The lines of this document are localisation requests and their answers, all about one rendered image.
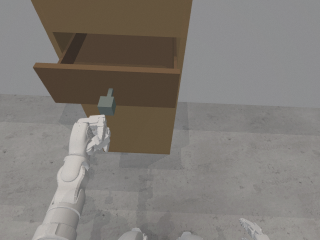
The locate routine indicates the left robot forearm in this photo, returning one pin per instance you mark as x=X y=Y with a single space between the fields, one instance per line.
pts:
x=64 y=212

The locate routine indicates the robot shin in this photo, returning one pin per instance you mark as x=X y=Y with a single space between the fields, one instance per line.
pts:
x=136 y=229
x=186 y=233

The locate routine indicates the robot right hand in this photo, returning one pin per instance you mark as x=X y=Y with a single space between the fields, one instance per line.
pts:
x=253 y=230

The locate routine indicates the right robot shin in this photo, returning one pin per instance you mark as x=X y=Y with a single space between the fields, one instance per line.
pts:
x=186 y=233

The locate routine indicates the robot left hand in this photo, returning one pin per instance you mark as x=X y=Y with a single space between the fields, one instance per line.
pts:
x=86 y=130

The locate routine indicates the drawer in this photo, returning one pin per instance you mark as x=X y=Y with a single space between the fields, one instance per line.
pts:
x=141 y=70

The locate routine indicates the cabinet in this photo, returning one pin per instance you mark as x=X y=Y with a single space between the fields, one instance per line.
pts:
x=134 y=129

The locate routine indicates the handle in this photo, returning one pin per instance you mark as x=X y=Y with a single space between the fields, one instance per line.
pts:
x=107 y=104

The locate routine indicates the left robot shin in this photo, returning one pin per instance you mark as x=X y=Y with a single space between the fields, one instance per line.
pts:
x=136 y=229

